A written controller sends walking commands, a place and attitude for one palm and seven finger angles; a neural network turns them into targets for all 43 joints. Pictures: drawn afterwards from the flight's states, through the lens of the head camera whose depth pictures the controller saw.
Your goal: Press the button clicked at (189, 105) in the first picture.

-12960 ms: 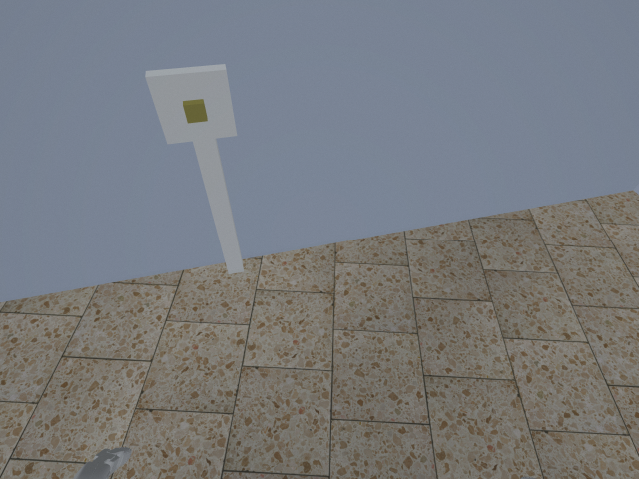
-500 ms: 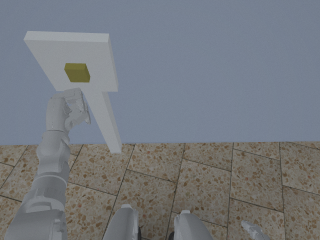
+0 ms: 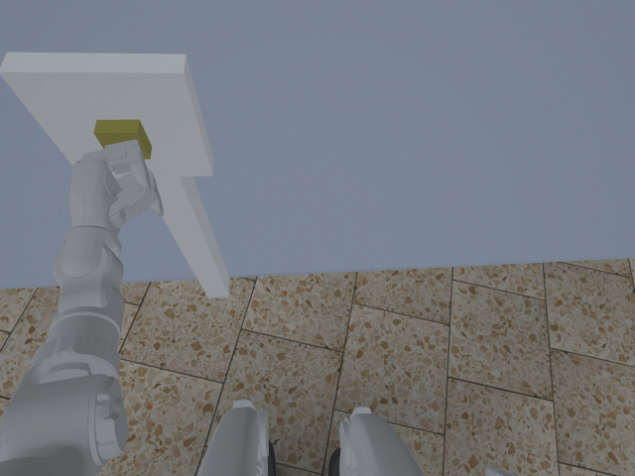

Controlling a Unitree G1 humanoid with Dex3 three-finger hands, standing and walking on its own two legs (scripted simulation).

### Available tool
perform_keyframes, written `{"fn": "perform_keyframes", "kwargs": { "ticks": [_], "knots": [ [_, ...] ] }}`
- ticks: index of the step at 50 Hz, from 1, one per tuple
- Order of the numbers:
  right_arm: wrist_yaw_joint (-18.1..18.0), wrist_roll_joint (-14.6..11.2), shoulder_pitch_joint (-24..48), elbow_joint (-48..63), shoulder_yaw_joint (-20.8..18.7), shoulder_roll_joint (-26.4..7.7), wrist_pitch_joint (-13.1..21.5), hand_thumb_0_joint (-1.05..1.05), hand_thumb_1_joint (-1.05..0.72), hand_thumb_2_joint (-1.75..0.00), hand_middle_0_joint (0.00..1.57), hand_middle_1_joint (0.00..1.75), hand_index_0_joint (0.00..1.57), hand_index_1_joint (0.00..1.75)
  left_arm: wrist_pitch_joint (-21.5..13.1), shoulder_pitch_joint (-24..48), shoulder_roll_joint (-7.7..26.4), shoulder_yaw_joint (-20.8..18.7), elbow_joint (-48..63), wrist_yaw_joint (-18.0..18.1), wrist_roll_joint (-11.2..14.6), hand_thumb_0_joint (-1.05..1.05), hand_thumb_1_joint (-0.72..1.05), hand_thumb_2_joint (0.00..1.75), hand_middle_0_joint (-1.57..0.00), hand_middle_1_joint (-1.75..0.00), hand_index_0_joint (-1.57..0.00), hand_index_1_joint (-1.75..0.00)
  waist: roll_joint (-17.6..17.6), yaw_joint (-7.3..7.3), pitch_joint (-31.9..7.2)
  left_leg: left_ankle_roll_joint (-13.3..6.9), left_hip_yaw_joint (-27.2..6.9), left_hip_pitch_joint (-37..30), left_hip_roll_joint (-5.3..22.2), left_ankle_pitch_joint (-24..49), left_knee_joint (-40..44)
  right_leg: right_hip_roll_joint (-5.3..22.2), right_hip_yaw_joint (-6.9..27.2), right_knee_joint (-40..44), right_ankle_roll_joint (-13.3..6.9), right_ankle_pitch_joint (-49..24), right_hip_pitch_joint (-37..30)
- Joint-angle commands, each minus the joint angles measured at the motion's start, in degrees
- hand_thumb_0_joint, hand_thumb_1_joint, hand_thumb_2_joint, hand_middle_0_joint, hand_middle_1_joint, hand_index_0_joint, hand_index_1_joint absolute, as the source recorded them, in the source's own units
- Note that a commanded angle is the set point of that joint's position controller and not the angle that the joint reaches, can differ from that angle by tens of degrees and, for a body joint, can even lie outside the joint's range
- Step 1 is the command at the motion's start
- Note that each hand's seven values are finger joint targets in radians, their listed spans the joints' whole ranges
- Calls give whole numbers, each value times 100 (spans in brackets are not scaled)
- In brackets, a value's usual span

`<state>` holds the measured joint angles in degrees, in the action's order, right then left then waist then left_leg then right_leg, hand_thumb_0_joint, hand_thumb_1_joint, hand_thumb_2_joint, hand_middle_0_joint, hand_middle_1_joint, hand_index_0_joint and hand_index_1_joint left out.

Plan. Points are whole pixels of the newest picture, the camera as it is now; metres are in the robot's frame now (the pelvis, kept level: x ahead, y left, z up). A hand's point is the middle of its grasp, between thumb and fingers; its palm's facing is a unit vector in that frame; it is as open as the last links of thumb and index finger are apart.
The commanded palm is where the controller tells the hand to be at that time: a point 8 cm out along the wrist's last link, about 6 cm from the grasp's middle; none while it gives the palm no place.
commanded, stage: press the button with the knuckle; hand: left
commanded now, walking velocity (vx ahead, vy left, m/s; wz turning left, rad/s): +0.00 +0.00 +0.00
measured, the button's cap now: (125, 137) +0.51 +0.23 +0.07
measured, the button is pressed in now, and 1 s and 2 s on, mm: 0 11 0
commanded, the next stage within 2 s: hold the button down briefly in 0.54 s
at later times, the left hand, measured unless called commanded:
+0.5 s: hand (150, 182) +0.47 +0.20 +0.03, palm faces +0.06 -1.00 -0.05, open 2.7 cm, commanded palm +0.47 +0.24 +0.04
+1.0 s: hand (148, 181) +0.47 +0.21 +0.03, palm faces +0.05 -1.00 -0.06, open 2.7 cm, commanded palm +0.47 +0.24 +0.04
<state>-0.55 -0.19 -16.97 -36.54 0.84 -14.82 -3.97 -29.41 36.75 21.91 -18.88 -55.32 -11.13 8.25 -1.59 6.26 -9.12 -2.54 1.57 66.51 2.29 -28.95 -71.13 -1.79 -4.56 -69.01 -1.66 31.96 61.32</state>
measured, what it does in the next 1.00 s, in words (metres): stands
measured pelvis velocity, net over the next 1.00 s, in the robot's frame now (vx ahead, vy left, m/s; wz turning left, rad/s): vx -0.05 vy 0.00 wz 0.00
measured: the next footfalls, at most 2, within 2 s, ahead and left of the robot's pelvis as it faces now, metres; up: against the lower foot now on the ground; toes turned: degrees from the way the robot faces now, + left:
none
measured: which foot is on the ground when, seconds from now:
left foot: down 0.00-1.00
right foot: down 0.00-1.00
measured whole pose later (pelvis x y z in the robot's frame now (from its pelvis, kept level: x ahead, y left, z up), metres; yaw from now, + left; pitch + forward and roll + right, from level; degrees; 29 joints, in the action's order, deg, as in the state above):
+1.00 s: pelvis -0.05 +0.00 -0.03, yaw +0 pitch +26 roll -6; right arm -1.7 0.5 -18.9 -37.5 4.3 -16.0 0.1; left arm -27.0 54.1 31.4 -19.1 -70.0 -11.0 3.4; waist -1.7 10.8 -8.3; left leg -2.7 -1.6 77.4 2.3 -25.8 -76.8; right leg -1.8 -7.8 -73.5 -2.1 29.2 70.5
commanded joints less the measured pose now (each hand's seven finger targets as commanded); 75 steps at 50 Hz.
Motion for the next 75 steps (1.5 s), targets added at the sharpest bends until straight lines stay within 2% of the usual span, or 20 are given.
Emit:
{"fn": "perform_keyframes", "kwargs": {
  "ticks": [1,5,9,11,15,22,26,32,33,38,42,46,48,51,54,59,61,71,73,75],
  "knots": [
    [-58,21,-667,408,-346,-1010,88,0,-90,-90,20,30,20,30,-214,2099,1300,-291,897,-8,64,0,90,90,-130,-150,-130,-150,-150,101,-2476,81,-516,-2316,-63,1916,704,-68,350,930,58,-1879,-797],
    [-54,46,-691,354,-339,-984,89,0,-90,-90,20,30,20,30,-313,2488,1186,-182,842,49,-9,0,90,90,-130,-150,-130,-150,-516,167,-2451,108,-567,-2519,-55,1904,684,-74,323,904,32,-1697,-440],
    [-47,74,-723,282,-352,-1009,97,0,-90,-90,20,30,20,30,-426,2866,1129,-73,824,77,-44,0,90,90,-130,-150,-130,-150,-544,298,-2683,110,-642,-2750,-32,1915,634,-82,306,894,32,-1588,-239],
    [-65,81,-726,229,-325,-1044,96,0,-90,-90,20,30,20,30,-406,3142,1308,-136,660,96,-86,0,90,90,-130,-150,-130,-150,-498,376,-2458,90,-648,-2521,-39,1612,630,-80,317,933,39,-1369,-168],
    [-90,85,-736,220,-293,-1081,113,0,-90,-90,20,30,20,30,-380,3400,1590,-293,485,114,-125,0,90,90,-130,-150,-130,-150,-585,377,-2583,68,-647,-2362,-58,1367,593,-86,353,934,32,-1177,-187],
    [-125,97,-830,191,-234,-1139,168,0,-90,-90,20,30,20,30,-251,3984,1843,-342,148,84,-151,0,90,90,-130,-150,-130,-150,-647,559,-2537,31,-689,-2107,-56,1089,499,-105,358,904,27,-954,-22],
    [-155,77,-847,183,-192,-1162,208,0,-90,-90,20,30,20,30,-152,4416,1794,-149,-24,89,-188,0,90,90,-130,-150,-130,-150,-665,733,-2338,19,-736,-1881,-57,657,490,-106,355,902,44,-665,237],
    [-171,104,-932,144,-161,-1213,308,0,-90,-90,20,30,20,30,-67,4884,1745,-11,-57,163,-211,0,90,90,-130,-150,-130,-150,-951,859,-2480,25,-902,-2080,-35,386,531,-95,284,804,21,-528,655],
    [-183,111,-940,132,-157,-1260,313,0,-90,-90,20,30,20,30,-54,4902,1972,-161,-58,191,-230,0,90,90,-130,-150,-130,-150,-931,820,-2541,35,-922,-2031,-22,284,531,-89,282,791,20,-476,646],
    [-197,103,-955,156,-118,-1268,398,0,-90,-90,20,30,20,30,-13,5061,2164,-199,19,204,-254,0,90,90,-130,-150,-130,-150,-971,805,-2711,6,-862,-1830,-48,111,513,-88,350,834,22,-325,437],
    [-194,93,-934,182,-72,-1263,456,0,-90,-90,20,30,20,30,48,5015,2354,-304,-167,234,-279,0,90,90,-130,-150,-130,-150,-817,822,-2447,-20,-811,-1387,-57,-272,507,-100,424,892,26,-58,340],
    [-202,87,-922,193,-46,-1297,524,0,-90,-90,20,30,20,30,66,5046,2420,-286,-197,242,-291,0,90,90,-130,-150,-130,-150,-891,810,-2294,5,-885,-1343,-36,-609,605,-95,395,860,17,92,500],
    [-190,101,-930,205,-62,-1310,556,0,-90,-90,20,30,20,30,26,5084,2440,-333,-88,267,-289,0,90,90,-130,-150,-130,-150,-1117,752,-2485,24,-931,-1531,-39,-511,631,-89,361,797,-2,20,565],
    [-175,111,-953,197,-84,-1313,570,0,-90,-90,20,30,20,30,91,4865,2217,-266,-159,249,-250,0,90,90,-130,-150,-130,-150,-941,763,-2415,29,-978,-1592,-13,-562,697,-80,311,803,15,-11,612],
    [-140,122,-983,201,-125,-1322,554,0,-90,-90,20,30,20,30,76,4642,2078,-265,-53,261,-256,0,90,90,-130,-150,-130,-150,-1132,637,-2571,82,-1088,-1997,7,-391,812,-65,229,738,-17,-156,747],
    [-78,114,-976,279,-185,-1276,488,0,-90,-90,20,30,20,30,-3,3929,1969,-385,307,283,-220,0,90,90,-130,-150,-130,-150,-935,407,-2858,98,-1013,-2278,12,113,872,-71,225,805,-20,-407,368],
    [-67,102,-939,298,-193,-1242,443,0,-90,-90,20,30,20,30,-14,3683,1871,-377,328,272,-185,0,90,90,-130,-150,-130,-150,-688,388,-2632,90,-955,-2137,7,116,904,-81,225,869,-2,-405,202],
    [8,43,-721,472,-289,-1086,259,0,-90,-90,20,30,20,30,-309,2033,1301,-220,974,219,-23,0,90,90,-130,-150,-130,-150,-461,28,-2498,132,-713,-2512,-24,1092,992,-105,213,992,-22,-969,-380],
    [34,27,-668,501,-306,-1037,212,0,-90,-90,20,30,20,30,-308,1751,932,15,1070,177,20,0,90,90,-130,-150,-130,-150,-545,34,-2407,156,-702,-2718,-17,1359,1011,-103,174,998,-27,-1153,-313],
    [42,7,-608,571,-337,-1028,172,0,-90,-90,20,30,20,30,-306,1419,932,-27,1390,139,105,0,90,90,-130,-150,-130,-150,-420,-25,-2489,142,-624,-2733,-32,1590,987,-107,201,1032,-10,-1374,-576]
  ]
}}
